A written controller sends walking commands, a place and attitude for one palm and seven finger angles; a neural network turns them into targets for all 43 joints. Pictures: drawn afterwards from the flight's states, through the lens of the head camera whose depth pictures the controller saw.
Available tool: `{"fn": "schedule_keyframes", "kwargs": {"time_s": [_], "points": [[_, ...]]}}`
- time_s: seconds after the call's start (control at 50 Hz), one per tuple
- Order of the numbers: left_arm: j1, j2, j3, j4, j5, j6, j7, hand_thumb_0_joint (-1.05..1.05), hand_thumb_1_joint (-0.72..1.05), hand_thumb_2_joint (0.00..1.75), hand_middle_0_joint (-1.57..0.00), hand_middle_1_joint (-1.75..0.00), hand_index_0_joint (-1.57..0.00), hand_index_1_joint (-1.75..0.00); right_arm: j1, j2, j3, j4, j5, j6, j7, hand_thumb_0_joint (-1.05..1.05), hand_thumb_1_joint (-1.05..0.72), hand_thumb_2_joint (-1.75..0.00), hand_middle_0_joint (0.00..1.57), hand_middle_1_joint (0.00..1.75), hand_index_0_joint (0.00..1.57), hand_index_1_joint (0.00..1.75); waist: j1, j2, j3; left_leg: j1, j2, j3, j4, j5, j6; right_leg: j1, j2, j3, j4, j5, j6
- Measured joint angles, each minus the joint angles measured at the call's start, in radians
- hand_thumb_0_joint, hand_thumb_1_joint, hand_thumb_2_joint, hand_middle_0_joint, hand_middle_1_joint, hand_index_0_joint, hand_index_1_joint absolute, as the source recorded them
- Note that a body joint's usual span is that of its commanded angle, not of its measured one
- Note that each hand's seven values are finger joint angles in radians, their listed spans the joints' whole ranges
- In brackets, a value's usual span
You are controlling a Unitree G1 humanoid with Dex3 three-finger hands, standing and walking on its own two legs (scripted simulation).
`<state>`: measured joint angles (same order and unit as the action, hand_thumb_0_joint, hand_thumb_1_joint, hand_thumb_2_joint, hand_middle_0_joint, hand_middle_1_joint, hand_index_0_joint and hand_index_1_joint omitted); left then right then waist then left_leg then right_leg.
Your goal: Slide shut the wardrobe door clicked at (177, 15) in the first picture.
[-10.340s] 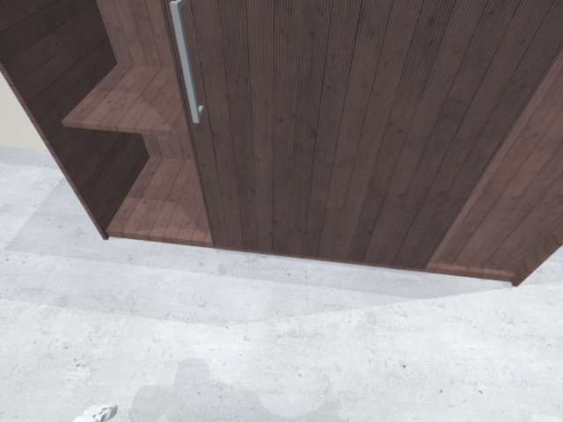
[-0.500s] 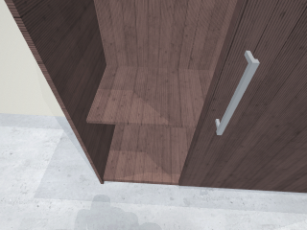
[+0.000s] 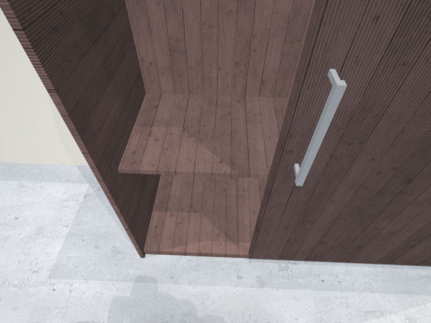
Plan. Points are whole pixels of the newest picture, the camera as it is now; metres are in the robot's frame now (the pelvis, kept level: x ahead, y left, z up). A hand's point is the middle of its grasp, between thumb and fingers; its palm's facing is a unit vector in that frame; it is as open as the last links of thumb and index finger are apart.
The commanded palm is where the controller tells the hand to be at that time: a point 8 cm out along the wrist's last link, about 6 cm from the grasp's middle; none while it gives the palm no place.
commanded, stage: look again from close up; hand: right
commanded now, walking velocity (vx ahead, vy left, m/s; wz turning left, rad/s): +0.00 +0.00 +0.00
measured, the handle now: (313, 136) +0.48 -0.19 +0.09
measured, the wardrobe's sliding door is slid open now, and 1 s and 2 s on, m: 0.49 0.49 0.49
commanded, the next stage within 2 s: raise the hand with hooked fingers in 0.02 s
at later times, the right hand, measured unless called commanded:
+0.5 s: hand (317, 309) +0.17 -0.16 -0.02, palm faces -0.04 +1.00 -0.01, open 8.3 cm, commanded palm +0.13 -0.23 -0.02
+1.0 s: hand (358, 291) +0.18 -0.21 +0.03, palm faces +0.04 +1.00 -0.08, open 11.3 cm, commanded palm +0.15 -0.26 +0.04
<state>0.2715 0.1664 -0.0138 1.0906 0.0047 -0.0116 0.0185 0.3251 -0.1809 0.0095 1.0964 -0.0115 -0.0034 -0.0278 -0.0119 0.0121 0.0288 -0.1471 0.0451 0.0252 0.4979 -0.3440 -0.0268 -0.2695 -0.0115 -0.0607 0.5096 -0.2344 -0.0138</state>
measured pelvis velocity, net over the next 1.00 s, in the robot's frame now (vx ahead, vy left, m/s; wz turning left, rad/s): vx -0.04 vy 0.03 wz -0.02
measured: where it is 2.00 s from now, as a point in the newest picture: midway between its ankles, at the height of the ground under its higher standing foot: outside the picture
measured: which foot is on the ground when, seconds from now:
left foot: down 0.00-1.00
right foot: down 0.00-1.00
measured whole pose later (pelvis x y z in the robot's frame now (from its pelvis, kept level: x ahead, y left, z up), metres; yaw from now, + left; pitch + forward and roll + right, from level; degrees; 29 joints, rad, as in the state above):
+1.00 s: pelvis -0.04 +0.03 -0.04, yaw -1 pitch +8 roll +2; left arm 0.30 0.23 -0.01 0.64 -0.04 -0.26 0.08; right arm 0.32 -0.31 -0.33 0.08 0.37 -0.30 0.40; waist 0.01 -0.06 -0.10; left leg -0.54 0.00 0.08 0.88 -0.47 0.02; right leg -0.69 -0.07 0.01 0.89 -0.34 0.03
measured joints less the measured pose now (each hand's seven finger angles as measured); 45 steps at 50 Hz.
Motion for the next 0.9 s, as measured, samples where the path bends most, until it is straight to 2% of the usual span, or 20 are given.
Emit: {"fn": "schedule_keyframes", "kwargs": {"time_s": [0.14,0.16,0.18,0.2,0.26,0.28,0.32,0.36,0.4,0.44,0.46,0.5,0.56,0.62,0.68,0.72,0.8,0.84,0.9], "points": [[-0.012,0.003,0.001,0.009,-0.002,0.003,0.000,0.01,0.91,0.90,-0.20,-0.30,-0.20,-0.30,0.002,0.025,0.007,0.018,-0.004,-0.007,-0.007,0.00,-0.91,-0.90,0.20,0.30,0.20,0.30,-0.002,-0.007,0.005,0.005,-0.009,0.005,-0.013,0.004,0.003,-0.005,-0.009,0.006,0.005,-0.002,0.005],[0.003,0.008,0.001,-0.036,-0.011,-0.004,0.004,0.01,0.92,0.90,-0.20,-0.30,-0.20,-0.30,0.054,0.028,0.004,-0.148,0.038,0.056,-0.010,0.00,-0.91,-0.90,0.20,0.30,0.20,0.30,0.004,-0.009,0.010,-0.001,-0.011,0.009,-0.007,0.003,0.004,-0.015,-0.010,0.010,0.017,-0.007,0.005],[0.024,0.010,-0.004,-0.084,-0.024,-0.044,0.023,0.01,0.92,0.90,-0.20,-0.30,-0.20,-0.30,0.112,0.023,-0.005,-0.370,0.062,0.106,-0.023,0.01,-0.91,-0.90,0.20,0.30,0.20,0.30,-0.001,-0.004,0.017,-0.011,-0.008,0.009,0.011,-0.003,0.007,-0.020,-0.008,0.010,0.024,-0.010,0.005],[0.042,0.009,-0.002,-0.123,-0.033,-0.097,0.038,0.01,0.92,0.90,-0.20,-0.30,-0.20,-0.30,0.154,0.009,-0.016,-0.547,0.075,0.093,-0.052,0.02,-0.92,-0.90,0.20,0.31,0.20,0.31,-0.008,0.004,0.013,-0.031,-0.003,0.006,0.041,-0.015,0.015,-0.027,-0.004,0.006,0.029,-0.010,0.006],[0.050,0.025,0.012,-0.222,-0.055,-0.214,0.059,0.02,0.91,0.90,-0.20,-0.30,-0.20,-0.30,0.164,-0.015,-0.039,-0.889,0.134,0.014,-0.084,0.03,-0.92,-0.89,0.20,0.32,0.20,0.32,0.014,-0.008,-0.020,-0.082,0.011,0.028,0.106,-0.049,0.011,-0.082,0.010,0.027,0.072,-0.015,0.009],[0.039,0.036,0.017,-0.252,-0.050,-0.234,0.060,0.01,0.91,0.90,-0.20,-0.30,-0.20,-0.30,0.138,-0.017,-0.052,-0.952,0.142,-0.025,-0.073,0.03,-0.91,-0.88,0.20,0.33,0.20,0.33,0.027,-0.022,-0.037,-0.104,0.011,0.039,0.124,-0.056,0.010,-0.112,0.010,0.038,0.097,-0.021,0.010],[0.000,0.051,0.030,-0.304,-0.033,-0.250,0.053,0.01,0.91,0.90,-0.20,-0.30,-0.20,-0.30,0.074,-0.015,-0.092,-1.005,0.159,-0.140,-0.021,0.02,-0.87,-0.87,0.20,0.35,0.20,0.35,0.041,-0.036,-0.085,-0.176,0.005,0.043,0.179,-0.072,0.015,-0.186,0.003,0.045,0.152,-0.036,0.014],[-0.048,0.055,0.047,-0.353,-0.021,-0.248,0.034,0.01,0.91,0.90,-0.20,-0.30,-0.20,-0.30,0.022,-0.011,-0.134,-1.004,0.191,-0.276,0.076,0.02,-0.83,-0.85,0.20,0.37,0.20,0.37,0.043,-0.032,-0.133,-0.273,-0.004,0.032,0.261,-0.098,0.024,-0.273,-0.011,0.038,0.222,-0.059,0.022],[-0.093,0.058,0.063,-0.409,-0.021,-0.241,0.011,0.01,0.90,0.90,-0.20,-0.30,-0.20,-0.30,-0.005,-0.011,-0.162,-0.979,0.228,-0.394,0.212,0.01,-0.79,-0.84,0.20,0.39,0.20,0.39,0.041,-0.022,-0.157,-0.357,-0.015,0.024,0.347,-0.128,0.033,-0.351,-0.025,0.035,0.301,-0.088,0.030],[-0.124,0.066,0.076,-0.471,-0.026,-0.230,-0.001,0.01,0.90,0.90,-0.20,-0.30,-0.20,-0.30,0.005,-0.017,-0.180,-0.960,0.254,-0.450,0.334,0.00,-0.74,-0.82,0.21,0.42,0.21,0.42,0.034,-0.011,-0.166,-0.419,-0.022,0.022,0.422,-0.159,0.039,-0.411,-0.035,0.037,0.372,-0.115,0.038],[-0.133,0.071,0.081,-0.501,-0.030,-0.222,0.000,0.01,0.90,0.90,-0.20,-0.30,-0.20,-0.30,0.022,-0.021,-0.185,-0.958,0.266,-0.449,0.374,0.00,-0.72,-0.81,0.21,0.43,0.21,0.43,0.029,-0.007,-0.168,-0.441,-0.024,0.023,0.453,-0.173,0.041,-0.433,-0.038,0.039,0.401,-0.125,0.041],[-0.139,0.083,0.088,-0.553,-0.034,-0.209,0.008,0.01,0.90,0.90,-0.20,-0.30,-0.20,-0.30,0.068,-0.026,-0.197,-0.963,0.288,-0.418,0.413,0.00,-0.67,-0.79,0.22,0.46,0.22,0.46,0.015,-0.002,-0.166,-0.467,-0.028,0.030,0.498,-0.195,0.049,-0.464,-0.043,0.049,0.448,-0.145,0.044],[-0.131,0.095,0.091,-0.591,-0.033,-0.206,0.028,0.01,0.90,0.90,-0.20,-0.30,-0.20,-0.30,0.138,-0.026,-0.227,-0.989,0.300,-0.395,0.391,0.01,-0.59,-0.76,0.22,0.51,0.23,0.51,-0.009,-0.002,-0.162,-0.487,-0.036,0.053,0.535,-0.215,0.056,-0.500,-0.048,0.074,0.499,-0.164,0.050],[-0.110,0.099,0.079,-0.582,-0.025,-0.217,0.047,0.01,0.90,0.90,-0.20,-0.30,-0.20,-0.30,0.166,-0.038,-0.250,-1.045,0.303,-0.432,0.361,0.01,-0.52,-0.74,0.23,0.55,0.23,0.55,-0.031,-0.009,-0.157,-0.499,-0.046,0.084,0.555,-0.226,0.065,-0.533,-0.053,0.109,0.540,-0.176,0.055],[-0.100,0.093,0.049,-0.540,-0.029,-0.232,0.061,0.01,0.90,0.90,-0.20,-0.30,-0.20,-0.30,0.120,-0.061,-0.254,-1.074,0.317,-0.470,0.383,0.01,-0.45,-0.71,0.23,0.59,0.23,0.60,-0.042,-0.027,-0.141,-0.500,-0.055,0.112,0.561,-0.226,0.072,-0.554,-0.056,0.139,0.566,-0.179,0.057],[-0.094,0.081,0.025,-0.509,-0.034,-0.237,0.066,0.01,0.90,0.90,-0.20,-0.30,-0.20,-0.30,0.064,-0.082,-0.252,-1.071,0.325,-0.455,0.418,0.01,-0.40,-0.69,0.23,0.62,0.23,0.63,-0.040,-0.040,-0.130,-0.498,-0.059,0.121,0.555,-0.219,0.074,-0.556,-0.058,0.149,0.567,-0.174,0.059],[-0.068,0.045,-0.009,-0.468,-0.044,-0.233,0.069,0.01,0.90,0.90,-0.20,-0.30,-0.21,-0.30,-0.022,-0.125,-0.260,-1.033,0.342,-0.347,0.468,0.01,-0.30,-0.65,0.24,0.68,0.24,0.69,-0.015,-0.056,-0.117,-0.473,-0.062,0.109,0.510,-0.191,0.072,-0.523,-0.063,0.137,0.520,-0.151,0.058],[-0.047,0.031,-0.016,-0.460,-0.046,-0.231,0.068,0.02,0.90,0.90,-0.21,-0.30,-0.21,-0.30,-0.033,-0.137,-0.279,-1.020,0.356,-0.297,0.466,0.01,-0.26,-0.63,0.25,0.71,0.25,0.72,0.002,-0.061,-0.117,-0.455,-0.062,0.095,0.479,-0.174,0.066,-0.495,-0.064,0.121,0.482,-0.137,0.056],[-0.010,0.027,-0.012,-0.455,-0.045,-0.235,0.064,0.02,0.90,0.90,-0.21,-0.30,-0.21,-0.30,-0.020,-0.137,-0.314,-1.020,0.373,-0.271,0.443,0.00,-0.19,-0.60,0.25,0.76,0.25,0.76,0.019,-0.065,-0.122,-0.429,-0.059,0.072,0.433,-0.151,0.058,-0.455,-0.064,0.096,0.429,-0.119,0.051]]}}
